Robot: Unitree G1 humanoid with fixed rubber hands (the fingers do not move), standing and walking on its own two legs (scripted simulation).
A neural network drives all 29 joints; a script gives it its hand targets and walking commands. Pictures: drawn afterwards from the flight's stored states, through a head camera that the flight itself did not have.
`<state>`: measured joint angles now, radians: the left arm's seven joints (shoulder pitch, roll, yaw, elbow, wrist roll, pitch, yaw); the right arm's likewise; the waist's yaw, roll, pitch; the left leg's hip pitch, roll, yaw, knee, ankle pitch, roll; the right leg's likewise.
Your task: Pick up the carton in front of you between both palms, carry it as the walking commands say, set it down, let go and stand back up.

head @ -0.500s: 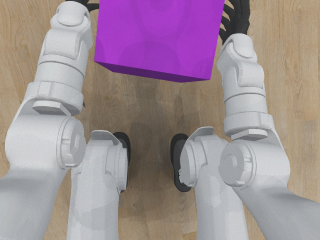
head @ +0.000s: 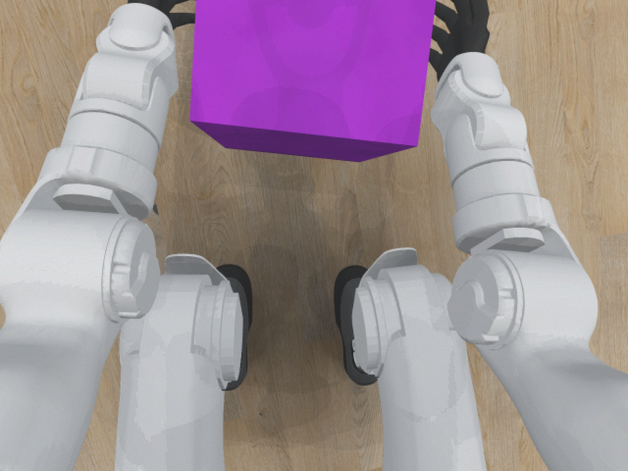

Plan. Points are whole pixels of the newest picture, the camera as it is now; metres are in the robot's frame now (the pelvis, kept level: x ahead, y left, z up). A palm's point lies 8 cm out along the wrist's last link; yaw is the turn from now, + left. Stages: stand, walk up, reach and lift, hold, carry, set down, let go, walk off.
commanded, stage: set down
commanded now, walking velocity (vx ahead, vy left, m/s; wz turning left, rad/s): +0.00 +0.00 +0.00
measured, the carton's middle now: (306, 63) +0.53 +0.00 -0.24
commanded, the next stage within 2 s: let go in 2.00 s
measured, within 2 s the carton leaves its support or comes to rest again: neither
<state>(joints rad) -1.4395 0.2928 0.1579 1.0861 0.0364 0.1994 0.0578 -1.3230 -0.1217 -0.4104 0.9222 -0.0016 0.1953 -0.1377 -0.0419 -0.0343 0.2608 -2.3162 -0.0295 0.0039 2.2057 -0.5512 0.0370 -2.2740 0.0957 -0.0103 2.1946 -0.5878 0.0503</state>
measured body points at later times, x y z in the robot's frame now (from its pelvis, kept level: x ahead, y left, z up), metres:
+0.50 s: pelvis +0.00 +0.00 +0.00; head +0.35 +0.04 +0.26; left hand +0.56 +0.16 -0.17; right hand +0.54 -0.16 -0.16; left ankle +0.11 +0.10 -0.33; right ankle +0.11 -0.12 -0.33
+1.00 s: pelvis +0.00 +0.00 -0.01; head +0.36 +0.02 +0.25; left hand +0.57 +0.20 -0.17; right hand +0.53 -0.19 -0.18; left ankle +0.11 +0.11 -0.33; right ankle +0.11 -0.12 -0.33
